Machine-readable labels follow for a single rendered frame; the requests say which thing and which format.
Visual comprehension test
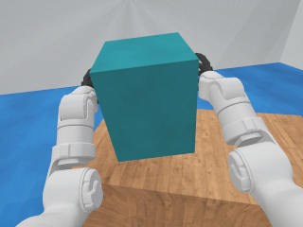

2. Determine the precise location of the robot left hand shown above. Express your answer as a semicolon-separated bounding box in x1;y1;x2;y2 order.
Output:
81;68;98;104

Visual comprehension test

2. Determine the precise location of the left robot forearm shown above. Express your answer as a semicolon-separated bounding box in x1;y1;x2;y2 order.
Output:
43;85;98;209

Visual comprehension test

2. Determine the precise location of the left robot upper arm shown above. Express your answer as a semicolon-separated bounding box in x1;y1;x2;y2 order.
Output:
15;167;103;227

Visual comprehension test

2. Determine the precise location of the right robot upper arm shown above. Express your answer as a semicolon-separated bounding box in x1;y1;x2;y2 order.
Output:
227;141;303;227

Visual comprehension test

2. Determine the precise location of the right robot forearm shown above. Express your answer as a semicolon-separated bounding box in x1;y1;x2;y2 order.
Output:
198;71;294;178

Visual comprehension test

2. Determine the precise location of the pedestal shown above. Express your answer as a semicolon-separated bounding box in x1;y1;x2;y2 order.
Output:
72;109;303;227

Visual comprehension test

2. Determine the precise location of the carton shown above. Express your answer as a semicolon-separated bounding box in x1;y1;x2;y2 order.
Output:
89;32;199;162

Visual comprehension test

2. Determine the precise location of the robot right hand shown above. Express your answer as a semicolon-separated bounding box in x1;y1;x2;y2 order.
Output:
195;53;213;91

